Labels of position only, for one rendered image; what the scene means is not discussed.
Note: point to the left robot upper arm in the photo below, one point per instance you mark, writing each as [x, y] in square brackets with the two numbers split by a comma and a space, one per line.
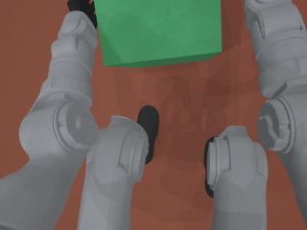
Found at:
[57, 138]

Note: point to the robot right shin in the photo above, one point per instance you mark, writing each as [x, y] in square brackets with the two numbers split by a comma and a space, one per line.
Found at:
[260, 154]

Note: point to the left robot forearm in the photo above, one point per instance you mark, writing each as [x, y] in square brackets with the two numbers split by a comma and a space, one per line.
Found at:
[71, 65]

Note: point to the left robot hand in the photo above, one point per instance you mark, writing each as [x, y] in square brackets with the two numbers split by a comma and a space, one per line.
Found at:
[84, 6]

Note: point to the right robot foot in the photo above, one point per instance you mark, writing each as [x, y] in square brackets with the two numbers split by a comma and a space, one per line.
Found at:
[207, 187]

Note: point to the right robot forearm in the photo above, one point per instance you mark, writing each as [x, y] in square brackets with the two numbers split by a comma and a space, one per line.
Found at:
[279, 41]

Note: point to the carton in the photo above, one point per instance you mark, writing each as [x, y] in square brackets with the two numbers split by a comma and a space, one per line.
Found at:
[148, 33]

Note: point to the right robot upper arm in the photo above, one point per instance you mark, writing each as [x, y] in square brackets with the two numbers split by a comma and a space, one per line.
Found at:
[282, 127]

